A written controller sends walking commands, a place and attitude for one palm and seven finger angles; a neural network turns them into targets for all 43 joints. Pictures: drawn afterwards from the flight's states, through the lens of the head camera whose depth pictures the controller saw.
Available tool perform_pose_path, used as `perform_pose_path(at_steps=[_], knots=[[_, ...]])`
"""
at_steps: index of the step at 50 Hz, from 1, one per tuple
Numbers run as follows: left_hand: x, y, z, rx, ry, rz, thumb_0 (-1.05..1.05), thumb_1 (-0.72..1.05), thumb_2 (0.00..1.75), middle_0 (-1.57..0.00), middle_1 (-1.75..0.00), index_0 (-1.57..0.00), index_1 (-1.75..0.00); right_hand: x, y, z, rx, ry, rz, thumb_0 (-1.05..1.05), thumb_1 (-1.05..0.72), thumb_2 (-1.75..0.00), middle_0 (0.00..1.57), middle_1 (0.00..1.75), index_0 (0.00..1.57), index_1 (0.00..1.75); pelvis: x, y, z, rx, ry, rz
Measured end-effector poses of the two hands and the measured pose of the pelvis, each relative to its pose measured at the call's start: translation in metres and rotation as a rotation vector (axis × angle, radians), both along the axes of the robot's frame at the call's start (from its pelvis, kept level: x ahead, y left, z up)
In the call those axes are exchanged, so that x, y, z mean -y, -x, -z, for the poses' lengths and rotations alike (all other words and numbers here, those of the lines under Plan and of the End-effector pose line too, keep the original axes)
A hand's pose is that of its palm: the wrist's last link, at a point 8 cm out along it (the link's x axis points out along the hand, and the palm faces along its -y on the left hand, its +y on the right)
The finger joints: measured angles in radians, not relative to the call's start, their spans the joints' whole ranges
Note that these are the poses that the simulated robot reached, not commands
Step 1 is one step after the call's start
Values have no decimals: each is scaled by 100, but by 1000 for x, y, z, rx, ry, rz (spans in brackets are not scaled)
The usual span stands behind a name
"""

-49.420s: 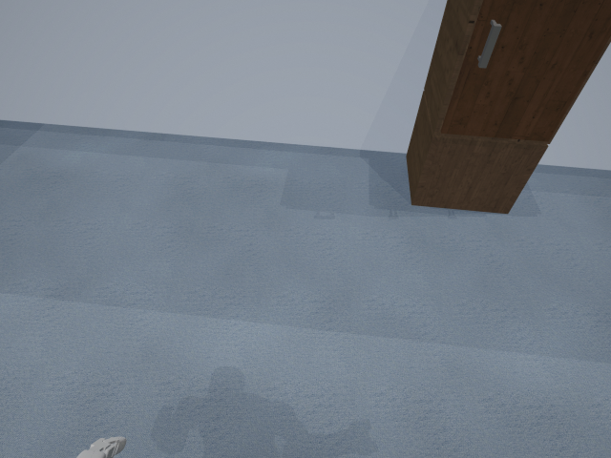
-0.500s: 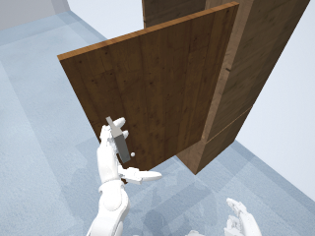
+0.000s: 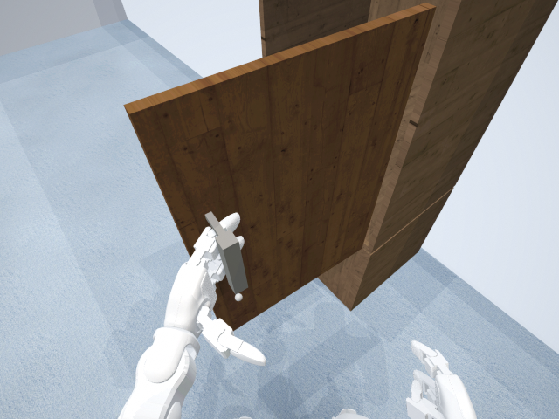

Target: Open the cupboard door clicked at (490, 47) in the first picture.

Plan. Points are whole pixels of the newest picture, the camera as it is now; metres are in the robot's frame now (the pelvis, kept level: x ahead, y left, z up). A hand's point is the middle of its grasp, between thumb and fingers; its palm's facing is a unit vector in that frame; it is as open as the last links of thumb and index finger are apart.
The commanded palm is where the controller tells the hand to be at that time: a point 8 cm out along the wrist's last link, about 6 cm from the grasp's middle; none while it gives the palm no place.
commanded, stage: slide the hand sideways off the handle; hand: left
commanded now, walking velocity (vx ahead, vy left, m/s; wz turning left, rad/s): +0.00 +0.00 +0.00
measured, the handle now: (225, 253) +0.33 +0.10 +0.06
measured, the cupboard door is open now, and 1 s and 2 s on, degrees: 85 85 85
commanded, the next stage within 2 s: draw the hand back to the body in 0.84 s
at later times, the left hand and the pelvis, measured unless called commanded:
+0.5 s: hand (204, 323) +0.23 +0.11 +0.06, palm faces -0.11 -0.99 -0.05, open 16.2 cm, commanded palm +0.20 +0.18 +0.06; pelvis +0.02 -0.01 -0.01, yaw +0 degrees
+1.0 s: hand (165, 353) +0.19 +0.15 +0.06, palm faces -0.09 -0.99 -0.05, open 16.3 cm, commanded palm +0.17 +0.22 +0.07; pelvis +0.01 -0.01 -0.02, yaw +0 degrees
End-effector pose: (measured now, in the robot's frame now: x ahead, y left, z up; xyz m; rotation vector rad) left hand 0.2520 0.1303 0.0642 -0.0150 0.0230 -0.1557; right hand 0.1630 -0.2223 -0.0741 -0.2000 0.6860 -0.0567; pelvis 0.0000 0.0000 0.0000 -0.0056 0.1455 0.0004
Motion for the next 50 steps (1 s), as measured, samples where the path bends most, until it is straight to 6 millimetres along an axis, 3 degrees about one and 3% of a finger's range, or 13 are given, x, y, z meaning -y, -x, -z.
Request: perform_pose_path(at_steps=[6, 16, 28, 34, 43, 50], knots=[[-3, 6, 5, 6, -35, -18, -1, -50, 30, -14, -31, -16, -32, -3, -6, -3, 17, 0, -17, 1, -91, -90, 20, 30, 20, 30, 1, -2, 4, -13, -2, 11], [-30, 28, 3, -18, -58, -58, -1, -50, 30, -16, -31, -17, -31, -2, -15, 0, 20, -8, -11, 2, -91, -90, 20, 30, 20, 30, 3, -12, 6, -24, 7, 10], [-44, 37, 4, -27, -75, -46, -1, -50, 30, -16, -31, -17, -31, 10, -23, 4, 30, 13, 4, 2, -91, -90, 20, 30, 20, 30, 9, -18, 12, -56, 9, 4], [-60, 53, 3, -50, -75, -85, -1, -49, 30, -16, -31, -18, -31, 16, -25, 2, 40, 16, 32, 2, -91, -90, 20, 30, 20, 30, 12, -22, 12, -54, 11, 5], [-78, 77, 4, -38, -90, -91, -1, -49, 30, -15, -31, -16, -30, 20, -30, 2, 72, 37, 23, 2, -91, -90, 20, 30, 20, 30, 13, -15, 19, -55, 22, -7], [-79, 74, 6, -7, -65, -62, -1, -50, 30, -15, -30, -15, -30, 15, -26, 3, 97, 42, 18, 2, -91, -90, 20, 30, 20, 30, 10, -6, 23, -49, 31, -10]])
